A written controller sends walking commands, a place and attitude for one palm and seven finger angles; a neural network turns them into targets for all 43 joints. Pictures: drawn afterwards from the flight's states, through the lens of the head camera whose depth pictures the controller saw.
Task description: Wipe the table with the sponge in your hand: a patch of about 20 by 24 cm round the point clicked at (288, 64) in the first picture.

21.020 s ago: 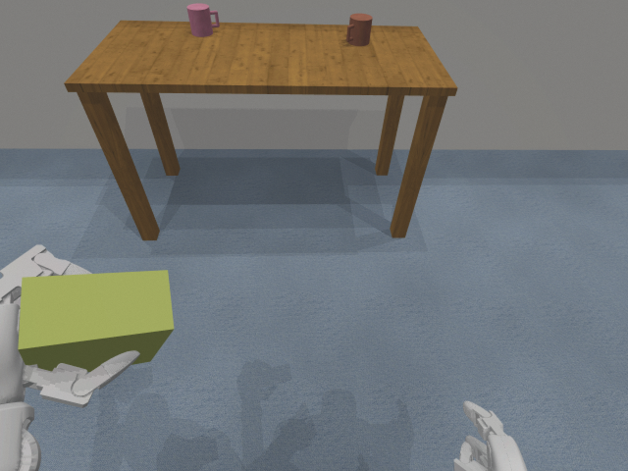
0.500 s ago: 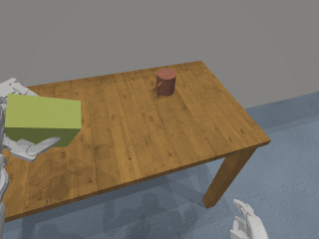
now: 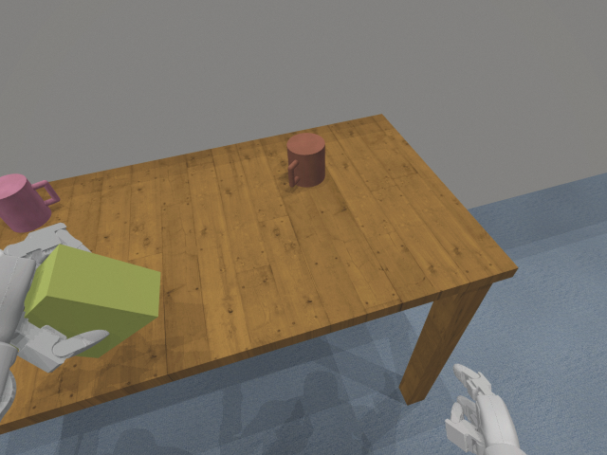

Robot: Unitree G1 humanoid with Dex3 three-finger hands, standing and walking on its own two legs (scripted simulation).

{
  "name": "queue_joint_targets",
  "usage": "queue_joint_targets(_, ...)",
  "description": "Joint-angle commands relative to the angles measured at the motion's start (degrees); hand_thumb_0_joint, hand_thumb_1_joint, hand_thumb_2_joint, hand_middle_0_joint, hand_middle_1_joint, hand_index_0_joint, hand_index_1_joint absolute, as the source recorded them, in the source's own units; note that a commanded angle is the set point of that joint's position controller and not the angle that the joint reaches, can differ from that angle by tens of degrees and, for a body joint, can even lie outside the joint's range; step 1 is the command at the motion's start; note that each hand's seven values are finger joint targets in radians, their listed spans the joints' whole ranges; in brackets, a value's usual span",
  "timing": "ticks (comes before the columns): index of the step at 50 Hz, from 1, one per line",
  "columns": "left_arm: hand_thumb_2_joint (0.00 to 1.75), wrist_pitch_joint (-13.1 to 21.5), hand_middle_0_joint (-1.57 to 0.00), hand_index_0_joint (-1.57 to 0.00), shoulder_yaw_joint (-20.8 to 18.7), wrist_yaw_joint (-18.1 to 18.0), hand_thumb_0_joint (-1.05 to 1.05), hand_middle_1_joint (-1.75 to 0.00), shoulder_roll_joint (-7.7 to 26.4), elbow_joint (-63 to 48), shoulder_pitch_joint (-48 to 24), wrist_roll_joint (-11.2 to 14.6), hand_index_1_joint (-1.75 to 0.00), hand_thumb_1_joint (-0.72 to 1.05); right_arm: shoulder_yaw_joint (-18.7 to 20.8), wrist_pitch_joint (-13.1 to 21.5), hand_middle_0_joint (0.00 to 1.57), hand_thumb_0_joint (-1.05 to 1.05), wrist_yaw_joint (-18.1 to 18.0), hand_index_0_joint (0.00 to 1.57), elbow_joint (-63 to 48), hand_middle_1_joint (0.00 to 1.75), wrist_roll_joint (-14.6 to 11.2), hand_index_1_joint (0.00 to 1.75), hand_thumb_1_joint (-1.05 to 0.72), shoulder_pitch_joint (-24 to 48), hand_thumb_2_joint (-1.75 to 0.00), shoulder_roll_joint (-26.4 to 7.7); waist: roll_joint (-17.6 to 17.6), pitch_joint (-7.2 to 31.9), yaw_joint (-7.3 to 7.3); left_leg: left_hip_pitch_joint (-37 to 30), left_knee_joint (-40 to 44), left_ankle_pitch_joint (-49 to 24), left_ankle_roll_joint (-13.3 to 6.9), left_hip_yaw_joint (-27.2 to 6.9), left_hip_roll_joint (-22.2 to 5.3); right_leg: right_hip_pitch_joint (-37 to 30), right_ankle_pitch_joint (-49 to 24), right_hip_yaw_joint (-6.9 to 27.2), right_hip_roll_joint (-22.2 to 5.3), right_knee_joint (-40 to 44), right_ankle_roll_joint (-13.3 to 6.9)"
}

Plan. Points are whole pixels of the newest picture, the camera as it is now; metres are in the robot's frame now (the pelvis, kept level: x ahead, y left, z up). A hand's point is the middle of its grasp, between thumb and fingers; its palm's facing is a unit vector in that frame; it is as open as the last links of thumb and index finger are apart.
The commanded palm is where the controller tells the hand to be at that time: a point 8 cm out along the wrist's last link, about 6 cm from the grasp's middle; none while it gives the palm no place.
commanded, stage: turn the palm down, sponge in hand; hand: left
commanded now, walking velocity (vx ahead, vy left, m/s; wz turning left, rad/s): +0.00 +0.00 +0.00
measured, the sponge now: (96, 310) +0.23 +0.27 +0.12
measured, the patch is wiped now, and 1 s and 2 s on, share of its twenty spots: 0.00 0.00 0.00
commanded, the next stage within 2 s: move the sponge above the wiping area in 1.58 s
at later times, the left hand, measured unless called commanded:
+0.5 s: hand (74, 301) +0.22 +0.27 +0.15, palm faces +0.24 -0.36 -0.90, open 9.7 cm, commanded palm +0.19 +0.29 +0.20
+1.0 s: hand (42, 306) +0.22 +0.32 +0.14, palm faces +0.14 -0.17 -0.98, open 9.7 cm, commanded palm +0.19 +0.30 +0.20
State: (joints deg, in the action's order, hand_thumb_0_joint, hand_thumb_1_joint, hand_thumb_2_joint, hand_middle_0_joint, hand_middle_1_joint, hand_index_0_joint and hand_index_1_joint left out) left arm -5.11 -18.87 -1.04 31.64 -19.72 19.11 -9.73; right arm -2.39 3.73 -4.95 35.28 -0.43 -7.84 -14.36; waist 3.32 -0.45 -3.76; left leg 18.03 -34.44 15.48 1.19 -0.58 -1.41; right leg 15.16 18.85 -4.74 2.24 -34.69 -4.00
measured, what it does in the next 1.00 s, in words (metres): stands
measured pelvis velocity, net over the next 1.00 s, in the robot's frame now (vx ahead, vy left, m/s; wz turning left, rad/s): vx -0.01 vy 0.03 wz -0.01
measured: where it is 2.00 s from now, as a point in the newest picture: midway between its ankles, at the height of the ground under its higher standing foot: outside the picture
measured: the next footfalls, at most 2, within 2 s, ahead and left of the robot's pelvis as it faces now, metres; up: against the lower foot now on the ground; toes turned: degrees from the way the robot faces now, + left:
none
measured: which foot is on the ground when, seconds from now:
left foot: down 0.00-1.00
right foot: down 0.00-1.00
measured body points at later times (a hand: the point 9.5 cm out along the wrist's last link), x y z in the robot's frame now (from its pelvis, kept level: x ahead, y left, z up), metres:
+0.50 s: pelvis +0.01 +0.00 +0.00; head +0.01 -0.04 +0.45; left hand +0.20 +0.29 +0.20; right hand +0.21 -0.23 -0.09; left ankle +0.03 +0.14 -0.73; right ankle +0.00 -0.07 -0.73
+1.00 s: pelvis -0.01 +0.03 +0.01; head -0.02 -0.01 +0.46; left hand +0.21 +0.32 +0.19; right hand +0.24 -0.17 -0.06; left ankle +0.03 +0.14 -0.73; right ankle +0.00 -0.07 -0.73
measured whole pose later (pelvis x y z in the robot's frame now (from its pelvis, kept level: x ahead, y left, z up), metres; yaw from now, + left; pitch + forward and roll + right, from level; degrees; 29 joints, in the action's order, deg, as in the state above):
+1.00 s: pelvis -0.01 +0.03 +0.01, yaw -1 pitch -4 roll +0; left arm -18.9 -2.8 -0.3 31.5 -15.9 10.3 -42.5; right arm -3.6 -1.1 -5.0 37.5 -2.3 -1.1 -14.5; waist 5.9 -1.4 -7.4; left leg 11.0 -26.6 11.4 -0.7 1.1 0.1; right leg 8.4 14.2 -3.0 1.0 -26.7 -2.2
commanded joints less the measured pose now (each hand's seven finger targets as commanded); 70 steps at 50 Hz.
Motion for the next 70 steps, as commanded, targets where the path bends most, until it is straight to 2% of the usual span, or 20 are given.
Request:
queue_joint_targets(1,1.3,6.54,-1.2,-1.2,-12.04,-1.98,0.0,-1.6,15.93,-14.75,-2.5,-1.22,-1.6,0.1,3.42,3.48,0.2,0.0,-0.39,0.2,-10.17,0.3,0.48,0.3,-0.9,5.78,-0.9,-6.14,-1.76,11.17,-0.85,-5.61,0.33,-12.59,-3.47,2.19,2.14,-0.51,-16.54,4.28,-2.72,6.37,4.12)
queue_joint_targets(4,1.3,6.01,-1.2,-1.2,-14.59,-3.79,0.0,-1.6,17.88,-13.66,0.33,-2.06,-1.6,0.1,3.88,2.83,0.2,0.0,0.08,0.2,-10.23,0.3,0.14,0.3,-0.9,5.09,-0.9,-6.61,-0.18,10.63,-1.51,-4.13,-0.85,-13.27,-3.28,2.48,2.24,-0.39,-19.05,5.48,-3.03,5.92,4.17)
queue_joint_targets(5,1.3,5.4,-1.2,-1.2,-11.77,-4.12,0.0,-1.6,14.91,-13.41,-0.68,-2.36,-1.6,0.1,3.72,2.52,0.2,0.0,0.1,0.2,-10.62,0.3,0.09,0.3,-0.9,4.78,-0.9,-6.26,-1.2,10.56,-0.85,-3.48,-1.04,-13.59,-3.44,2.55,2.2,-0.41,-20.57,5.05,-3.54,5.39,4.45)
queue_joint_targets(9,1.3,1.62,-1.2,-1.2,-12.44,-4.62,0.0,-1.6,18.29,-11.7,-0.25,-4.85,-1.6,0.1,4.1,1.38,0.2,0.0,-0.62,0.2,-11.01,0.3,-0.67,0.3,-0.9,4.92,-0.9,-7.28,-0.94,10.43,-1.2,-2.34,-2.0,-13.19,-3.32,2.63,2.14,-0.76,-22.25,7.11,-4.0,5.24,4.65)
queue_joint_targets(15,1.3,0.82,-1.2,-1.2,-6.05,-3.85,0.0,-1.6,15.98,-16.16,-4.03,-9.82,-1.6,0.1,3.47,1.45,0.2,0.0,-1.5,0.2,-12.25,0.3,-0.96,0.3,-0.9,5.98,-0.9,-6.61,-0.48,12.01,-0.33,-4.07,-2.13,-13.47,-3.92,2.1,2.44,-0.65,-22.14,6.75,-3.85,4.99,4.55)
queue_joint_targets(24,1.3,-4.39,-1.2,-1.2,-7.62,-6.5,0.0,-1.6,19.23,-12.27,-3.34,-16.37,-1.6,0.1,3.12,0.35,0.2,0.0,-1.47,0.2,-11.38,0.3,-1.37,0.3,-0.9,9.04,-0.9,-6.77,1.24,8.97,-2.33,-3.58,0.89,-10.89,-3.15,1.61,2.02,-0.01,-14.46,7.39,-2.92,7.04,3.34)
queue_joint_targets(25,1.3,-5.35,-1.2,-1.2,-3.76,-6.14,0.0,-1.6,15.4,-12.01,-4.96,-16.4,-1.6,0.1,2.8,0.09,0.2,0.0,-1.56,0.2,-11.74,0.3,-1.59,0.3,-0.9,8.92,-0.9,-6.37,0.05,8.6,-1.56,-3.54,1.6,-10.07,-3.25,1.82,1.8,-0.14,-13.42,5.85,-3.14,7.14,3.67)
queue_joint_targets(29,1.3,-9.04,-1.2,-1.2,-1.91,-4.16,0.0,-1.6,17.49,-9.63,-8.84,-19.95,-1.6,0.1,1.99,-0.59,0.2,0.0,-1.85,0.2,-11.45,0.3,-2.01,0.3,-0.9,12.26,-0.9,-6.82,0.53,6.74,-2.27,-4.58,4.13,-7.17,-3.12,1.18,1.95,0.34,-7.56,7.06,-2.61,9.55,3.03)
queue_joint_targets(30,1.3,-9.14,-1.2,-1.2,1.59,-3.55,0.0,-1.6,14.44,-10.82,-10.18,-20.54,-1.6,0.1,1.79,-0.47,0.2,0.0,-1.84,0.2,-11.87,0.3,-2.18,0.3,-0.9,12.45,-0.9,-6.39,0.47,7.19,-1.59,-5.48,4.37,-7.63,-3.35,1.5,1.91,-0.31,-7.99,6.03,-2.73,9.47,3.12)
queue_joint_targets(39,1.3,-8.95,-1.2,-1.2,1.11,-2.89,0.0,-1.6,17.57,-10.95,-15.63,-29.45,-1.6,0.1,1.27,-0.4,0.2,0.0,-1.25,0.2,-9.52,0.3,-1.37,0.3,-0.9,16.25,-0.9,-6.16,2.32,8.22,-3.33,-9.45,9.07,-8.35,-3.06,-0.4,2.13,-3.4,-6.33,6.46,-1.42,12.28,1.4)
queue_joint_targets(40,1.3,-9.19,-1.2,-1.2,3.82,-3.0,0.0,-1.6,14.53,-10.96,-16.57,-29.85,-1.6,0.1,1.14,-0.31,0.2,0.0,-1.04,0.2,-9.68,0.3,-1.43,0.3,-0.9,16.08,-0.9,-5.57,2.39,8.85,-3.02,-9.92,9.22,-8.92,-3.17,0.04,1.94,-3.86,-6.86,5.12,-1.87,12.01,1.64)
queue_joint_targets(50,1.3,-13.82,-1.2,-1.2,10.73,-0.16,0.0,-1.6,11.57,-7.43,-22.2,-36.8,-1.6,0.1,0.57,-1.42,0.2,0.0,0.08,0.2,-8.02,0.3,-1.6,0.3,-0.9,20.29,-0.9,-5.47,2.45,8.65,-3.16,-11.65,12.78,-9.73,-3.36,-1.01,2.22,-6.98,-7.66,5.6,-1.4,13.65,0.68)
queue_joint_targets(54,1.3,-13.97,-1.2,-1.2,7.77,0.56,0.0,-1.6,15.21,-7.7,-22.98,-39.74,-1.6,0.1,0.64,-2.03,0.2,0.0,0.73,0.2,-7.59,0.3,-1.19,0.3,-0.9,21.59,-0.9,-5.8,3.14,9.14,-4.3,-11.95,13.72,-10.63,-3.55,-2.19,2.25,-8.52,-8.79,7.47,-0.59,13.92,-0.14)
queue_joint_targets(55,1.3,-13.72,-1.2,-1.2,10.01,0.53,0.0,-1.6,12.74,-7.54,-23.41,-39.98,-1.6,0.1,0.48,-1.91,0.2,0.0,0.89,0.2,-7.67,0.3,-1.24,0.3,-0.9,20.68,-0.9,-5.26,2.32,10.51,-3.94,-12.48,13.27,-12.31,-3.64,-1.6,2.3,-9.04,-9.6,5.94,-1.24,13.51,0.22)
queue_joint_targets(59,1.3,-14.67,-1.2,-1.2,7.9,0.2,0.0,-1.6,14.91,-5.37,-23.6,-42.16,-1.6,0.1,0.72,-2.48,0.2,0.0,1.53,0.2,-6.95,0.3,-1.15,0.3,-0.9,21.84,-0.9,-5.7,3.32,9.24,-4.77,-12.36,14.01,-11.9,-3.55,-2.48,2.37,-8.79,-9.25,7.94,-0.44,14.33,-0.5)
queue_joint_targets(60,1.3,-14.54,-1.2,-1.2,11.21,0.22,0.0,-1.6,11.13,-5.22,-24.15,-41.55,-1.6,0.1,0.66,-2.34,0.2,0.0,1.66,0.2,-6.91,0.3,-1.4,0.3,-0.9,21.3,-0.9,-4.98,1.71,9.22,-3.95,-12.76,13.56,-12.37,-3.59,-1.76,2.24,-8.25,-9.35,6.25,-1.1,14.22,0.01)
queue_joint_targets(64,1.3,-14.57,-1.2,-1.2,9.48,0.88,0.0,-1.6,13.91,-6.2,-25.11,-41.9,-1.6,0.1,0.71,-2.37,0.2,0.0,1.52,0.2,-6.94,0.3,-1.24,0.3,-0.9,22.53,-0.9,-5.55,3.16,9.2,-4.53,-13.2,14.5,-11.09,-3.71,-2.64,2.57,-8.59,-8.92,8.26,-0.44,14.91,-0.44)
queue_joint_targets(65,1.3,-14.3,-1.2,-1.2,12.22,0.93,0.0,-1.6,10.84,-6.39,-25.52,-41.72,-1.6,0.1,0.67,-2.13,0.2,0.0,1.62,0.2,-7.01,0.3,-1.46,0.3,-0.9,21.63,-0.9,-4.91,2.58,9.81,-3.82,-13.47,14.21,-12.06,-3.71,-2.08,2.36,-8.75,-9.4,6.29,-1.05,14.33,0.0)
queue_joint_targets(69,1.3,-14.31,-1.2,-1.2,8.39,1.11,0.0,-1.6,14.54,-5.53,-23.69,-42.07,-1.6,0.1,0.85,-2.28,0.2,0.0,1.63,0.2,-6.83,0.3,-1.12,0.3,-0.9,21.97,-0.9,-5.59,2.24,9.41,-4.98,-13.21,14.62,-12.03,-3.8,-2.87,2.53,-9.36,-9.83,8.46,-0.4,14.88,-0.63)
queue_joint_targets(70,1.3,-13.99,-1.2,-1.2,11.27,1.15,0.0,-1.6,11.19,-6.22,-23.99,-41.64,-1.6,0.1,0.8,-2.08,0.2,0.0,1.75,0.2,-6.93,0.3,-1.37,0.3,-0.9,21.36,-0.9,-4.98,1.38,9.74,-4.11,-13.37,13.94,-13.15,-3.78,-1.92,2.42,-9.32,-10.55,6.63,-1.16,14.56,-0.08)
